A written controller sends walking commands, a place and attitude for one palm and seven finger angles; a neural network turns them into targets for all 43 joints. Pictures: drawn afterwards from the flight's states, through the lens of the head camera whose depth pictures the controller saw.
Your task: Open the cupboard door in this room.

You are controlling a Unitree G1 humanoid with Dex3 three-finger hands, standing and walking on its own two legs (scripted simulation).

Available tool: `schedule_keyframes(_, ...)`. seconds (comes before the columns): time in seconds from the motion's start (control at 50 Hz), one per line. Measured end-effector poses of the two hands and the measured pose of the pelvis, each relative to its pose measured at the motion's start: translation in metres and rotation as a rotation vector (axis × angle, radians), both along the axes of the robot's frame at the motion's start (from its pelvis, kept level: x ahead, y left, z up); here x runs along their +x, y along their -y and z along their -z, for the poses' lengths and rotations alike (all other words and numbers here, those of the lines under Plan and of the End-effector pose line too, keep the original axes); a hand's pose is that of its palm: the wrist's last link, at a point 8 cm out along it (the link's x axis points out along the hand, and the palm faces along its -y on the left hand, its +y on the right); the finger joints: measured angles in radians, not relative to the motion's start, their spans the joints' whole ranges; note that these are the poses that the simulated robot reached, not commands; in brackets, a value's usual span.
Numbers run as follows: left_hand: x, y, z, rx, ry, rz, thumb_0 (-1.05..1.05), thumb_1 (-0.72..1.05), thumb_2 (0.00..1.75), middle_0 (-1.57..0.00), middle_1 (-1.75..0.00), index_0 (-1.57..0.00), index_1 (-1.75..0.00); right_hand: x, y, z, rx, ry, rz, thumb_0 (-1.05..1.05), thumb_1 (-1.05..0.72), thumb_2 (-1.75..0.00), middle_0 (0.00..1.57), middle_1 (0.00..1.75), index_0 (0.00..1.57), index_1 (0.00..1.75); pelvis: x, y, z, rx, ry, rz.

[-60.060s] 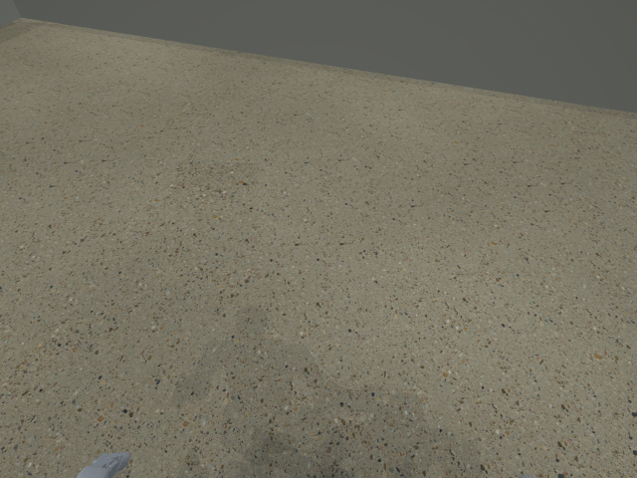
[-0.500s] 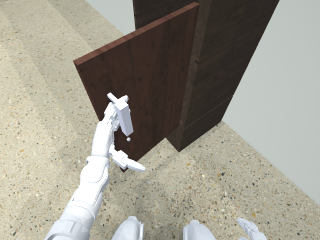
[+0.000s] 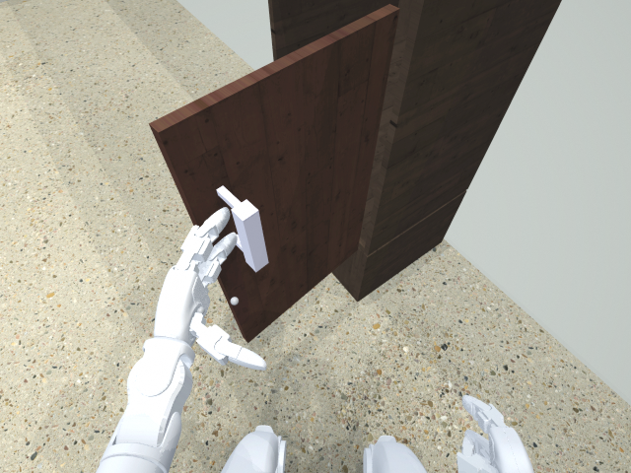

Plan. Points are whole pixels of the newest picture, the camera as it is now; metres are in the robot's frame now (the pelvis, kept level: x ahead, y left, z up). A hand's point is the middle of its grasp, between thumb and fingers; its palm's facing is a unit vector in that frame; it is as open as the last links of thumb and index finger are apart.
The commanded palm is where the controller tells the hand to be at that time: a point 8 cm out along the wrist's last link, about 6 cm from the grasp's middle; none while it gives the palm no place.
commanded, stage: slide the hand sideways off the handle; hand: left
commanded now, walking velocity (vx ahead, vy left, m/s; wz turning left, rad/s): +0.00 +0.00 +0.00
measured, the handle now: (241, 229) +0.41 +0.12 +0.05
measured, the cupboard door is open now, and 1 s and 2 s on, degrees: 97 97 97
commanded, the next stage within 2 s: draw the hand back to the body in 0.52 s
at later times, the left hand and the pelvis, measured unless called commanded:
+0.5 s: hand (188, 335) +0.27 +0.16 +0.04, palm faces -0.07 -1.00 -0.04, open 16.3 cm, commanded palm +0.25 +0.22 +0.04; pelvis +0.01 -0.01 -0.01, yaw +1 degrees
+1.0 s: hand (134, 335) +0.24 +0.20 +0.10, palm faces -0.03 -1.00 -0.05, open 16.3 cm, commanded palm +0.21 +0.25 +0.11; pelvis +0.01 +0.00 +0.02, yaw +1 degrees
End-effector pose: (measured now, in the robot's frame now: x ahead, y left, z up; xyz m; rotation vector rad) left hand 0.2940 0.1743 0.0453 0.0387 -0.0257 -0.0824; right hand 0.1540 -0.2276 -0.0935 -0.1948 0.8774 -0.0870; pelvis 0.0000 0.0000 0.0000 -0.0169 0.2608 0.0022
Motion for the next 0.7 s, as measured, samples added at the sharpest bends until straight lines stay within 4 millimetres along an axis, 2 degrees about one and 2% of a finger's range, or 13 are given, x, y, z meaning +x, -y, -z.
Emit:
schedule_keyframes(0.14, -0.008, -0.008, 0.0, -0.02, -0.017, -0.002, -0.01, -0.5, 0.3, -0.17, -0.31, -0.15, -0.3, 0.012, 0.007, -0.004, -0.008, 0.034, 0.005, 0.01, -0.91, -0.9, 0.2, 0.3, 0.21, 0.3, 0.006, 0.006, 0.0, 0.003, -0.007, -0.001)
schedule_keyframes(0.42, -0.037, -0.042, 0.003, -0.001, -0.032, -0.037, -0.01, -0.5, 0.3, -0.15, -0.31, -0.15, -0.3, 0.025, 0.025, -0.007, -0.053, 0.076, 0.003, 0.01, -0.91, -0.9, 0.2, 0.3, 0.2, 0.3, 0.011, 0.014, 0.005, -0.002, -0.012, -0.013)
schedule_keyframes(0.58, -0.053, -0.044, -0.002, -0.004, -0.037, 0.0, -0.01, -0.5, 0.3, -0.15, -0.3, -0.15, -0.3, 0.025, 0.021, -0.008, -0.046, 0.115, 0.001, 0.01, -0.91, -0.9, 0.2, 0.3, 0.2, 0.3, 0.009, 0.011, 0.006, -0.006, -0.009, -0.015)
schedule_keyframes(0.7, -0.053, -0.043, 0.0, -0.017, -0.031, -0.003, -0.01, -0.5, 0.3, -0.15, -0.3, -0.15, -0.3, 0.022, 0.016, -0.008, -0.048, 0.134, -0.002, 0.01, -0.91, -0.9, 0.2, 0.3, 0.21, 0.3, 0.003, 0.009, 0.01, -0.01, -0.005, -0.015)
